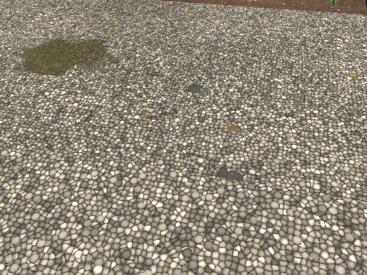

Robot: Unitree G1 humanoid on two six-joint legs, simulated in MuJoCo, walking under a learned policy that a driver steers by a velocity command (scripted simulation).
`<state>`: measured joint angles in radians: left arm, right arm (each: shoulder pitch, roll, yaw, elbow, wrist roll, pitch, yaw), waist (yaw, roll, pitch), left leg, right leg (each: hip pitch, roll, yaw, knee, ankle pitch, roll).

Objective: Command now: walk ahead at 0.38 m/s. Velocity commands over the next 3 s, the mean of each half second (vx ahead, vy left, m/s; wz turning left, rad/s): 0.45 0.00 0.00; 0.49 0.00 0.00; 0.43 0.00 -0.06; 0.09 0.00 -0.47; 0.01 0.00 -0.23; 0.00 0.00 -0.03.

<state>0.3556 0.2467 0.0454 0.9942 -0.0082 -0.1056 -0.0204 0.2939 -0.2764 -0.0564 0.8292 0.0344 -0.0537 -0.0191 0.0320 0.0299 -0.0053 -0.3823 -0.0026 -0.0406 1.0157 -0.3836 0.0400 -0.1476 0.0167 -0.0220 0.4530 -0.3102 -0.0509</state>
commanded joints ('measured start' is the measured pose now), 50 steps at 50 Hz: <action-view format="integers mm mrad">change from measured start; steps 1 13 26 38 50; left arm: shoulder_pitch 41 135 -35 -400 -61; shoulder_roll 102 163 7 41 7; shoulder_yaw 6 15 -42 -39 -7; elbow -36 -3 -122 -243 -100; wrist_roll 4 -11 114 77 45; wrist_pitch -3 27 14 60 -2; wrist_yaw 3 36 -24 -30 28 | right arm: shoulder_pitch -138 -414 -70 239 22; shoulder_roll -81 -43 53 -31 22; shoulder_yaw -25 4 51 25 25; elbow -99 -191 9 142 91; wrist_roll -13 -4 -93 -106 -131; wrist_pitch -42 -43 -77 -68 -62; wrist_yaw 18 64 24 93 53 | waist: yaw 27 42 23 -88 8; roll -128 -126 7 22 -81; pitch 102 157 14 44 -11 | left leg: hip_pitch -417 -222 117 407 -290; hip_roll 103 44 239 238 119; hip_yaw -21 59 -265 -69 -64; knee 22 -480 -912 -817 144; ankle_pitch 152 415 110 621 66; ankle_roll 14 -4 234 216 57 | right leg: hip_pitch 238 183 -463 -546 83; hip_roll -264 -263 -149 -90 -280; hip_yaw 347 108 140 34 339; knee -311 -335 734 117 -302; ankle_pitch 60 406 18 369 106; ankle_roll -120 -115 -63 -6 -223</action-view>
